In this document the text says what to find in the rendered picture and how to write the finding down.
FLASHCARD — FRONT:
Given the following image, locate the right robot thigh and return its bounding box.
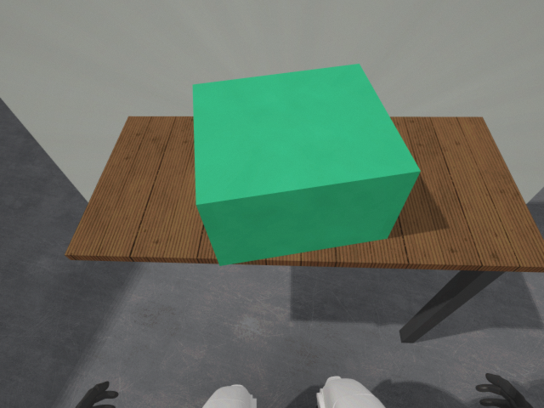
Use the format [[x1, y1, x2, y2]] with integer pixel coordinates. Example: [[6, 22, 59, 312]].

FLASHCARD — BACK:
[[316, 378, 385, 408]]

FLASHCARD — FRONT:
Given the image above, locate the carton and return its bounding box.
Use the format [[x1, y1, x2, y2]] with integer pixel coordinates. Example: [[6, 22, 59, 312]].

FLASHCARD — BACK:
[[193, 64, 421, 266]]

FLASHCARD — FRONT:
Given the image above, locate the left robot thigh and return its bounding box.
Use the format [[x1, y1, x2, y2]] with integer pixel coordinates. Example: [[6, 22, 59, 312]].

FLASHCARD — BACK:
[[202, 386, 257, 408]]

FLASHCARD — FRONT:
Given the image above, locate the robot left hand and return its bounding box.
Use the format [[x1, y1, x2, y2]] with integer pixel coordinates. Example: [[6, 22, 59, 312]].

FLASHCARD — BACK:
[[75, 381, 118, 408]]

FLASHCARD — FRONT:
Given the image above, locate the table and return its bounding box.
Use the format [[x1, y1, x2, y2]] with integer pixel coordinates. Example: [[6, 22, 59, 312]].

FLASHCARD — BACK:
[[65, 116, 544, 343]]

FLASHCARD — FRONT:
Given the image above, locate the robot right hand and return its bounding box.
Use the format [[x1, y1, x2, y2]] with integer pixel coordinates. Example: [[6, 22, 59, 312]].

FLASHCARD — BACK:
[[476, 373, 533, 408]]

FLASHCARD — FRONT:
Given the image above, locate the robot thigh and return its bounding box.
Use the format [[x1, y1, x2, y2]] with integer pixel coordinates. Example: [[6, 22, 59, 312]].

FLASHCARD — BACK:
[[202, 386, 257, 408], [316, 378, 385, 408]]

